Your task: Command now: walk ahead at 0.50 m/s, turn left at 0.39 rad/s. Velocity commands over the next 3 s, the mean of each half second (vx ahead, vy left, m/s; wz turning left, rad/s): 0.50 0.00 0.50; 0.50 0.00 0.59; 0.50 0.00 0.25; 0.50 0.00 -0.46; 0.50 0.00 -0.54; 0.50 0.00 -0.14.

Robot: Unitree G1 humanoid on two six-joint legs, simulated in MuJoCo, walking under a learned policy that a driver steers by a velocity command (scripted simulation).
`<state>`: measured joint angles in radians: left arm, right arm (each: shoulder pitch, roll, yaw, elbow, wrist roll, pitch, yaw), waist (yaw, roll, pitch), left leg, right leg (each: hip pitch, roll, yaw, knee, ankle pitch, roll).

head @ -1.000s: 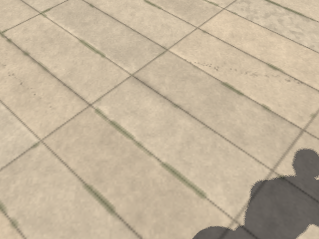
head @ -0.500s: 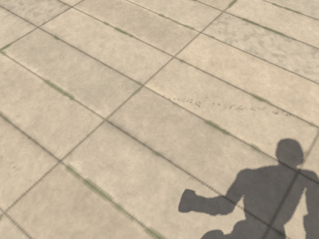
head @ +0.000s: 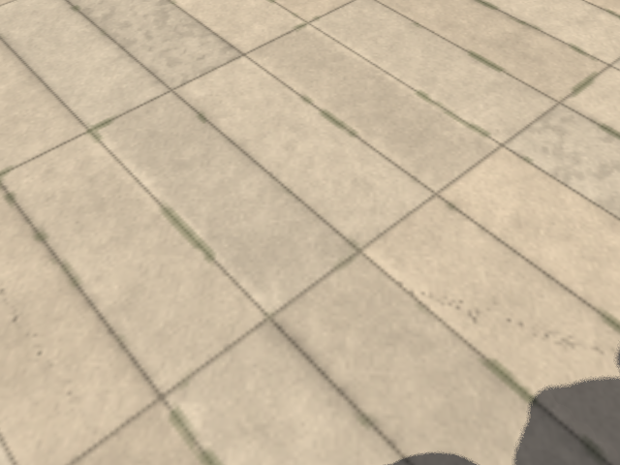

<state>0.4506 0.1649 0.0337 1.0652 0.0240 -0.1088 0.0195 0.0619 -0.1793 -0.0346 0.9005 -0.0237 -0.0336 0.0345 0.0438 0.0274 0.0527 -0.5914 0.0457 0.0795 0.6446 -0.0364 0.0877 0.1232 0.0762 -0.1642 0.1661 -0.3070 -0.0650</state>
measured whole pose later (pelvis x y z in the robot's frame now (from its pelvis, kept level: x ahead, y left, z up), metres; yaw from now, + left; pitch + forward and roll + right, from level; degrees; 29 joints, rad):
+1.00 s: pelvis +0.53 +0.09 +0.01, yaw +34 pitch +1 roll -1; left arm 0.39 0.25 0.05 0.86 0.02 -0.09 0.00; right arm 0.13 -0.28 -0.06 0.74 -0.03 0.00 0.07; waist 0.04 0.05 0.03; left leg -0.68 0.06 -0.02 0.93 -0.10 0.04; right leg -0.04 0.01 -0.19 0.26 -0.24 -0.03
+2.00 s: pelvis +0.95 +0.44 +0.01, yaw +23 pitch +1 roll +0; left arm 0.35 0.28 0.07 0.86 0.00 -0.04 -0.01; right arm 0.15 -0.25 -0.01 0.74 -0.05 -0.04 0.01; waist 0.02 0.02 0.04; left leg -0.63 0.11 -0.06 1.03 -0.25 -0.04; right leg -0.15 0.15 0.04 0.34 -0.20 -0.14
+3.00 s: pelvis +1.45 +0.55 +0.01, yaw +3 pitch +1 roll +0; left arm 0.38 0.24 0.04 0.87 0.01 -0.07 -0.01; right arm 0.24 -0.27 -0.04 0.83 -0.04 -0.02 0.04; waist 0.02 0.04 0.01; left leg -0.59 0.10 0.01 0.98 -0.20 0.01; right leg -0.09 0.07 -0.06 0.27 -0.19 -0.09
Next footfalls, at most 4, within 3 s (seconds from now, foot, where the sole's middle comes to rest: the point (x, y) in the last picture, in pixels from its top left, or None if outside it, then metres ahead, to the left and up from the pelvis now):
0.08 left None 0.21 0.08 -0.77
0.64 right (339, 417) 0.57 0.00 -0.77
1.18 left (195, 369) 0.67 0.33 -0.77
1.76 right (187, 256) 0.98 0.41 -0.77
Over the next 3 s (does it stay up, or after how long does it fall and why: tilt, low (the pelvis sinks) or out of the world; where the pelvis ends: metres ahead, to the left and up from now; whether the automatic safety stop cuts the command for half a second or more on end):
stays up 1.45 0.55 0.01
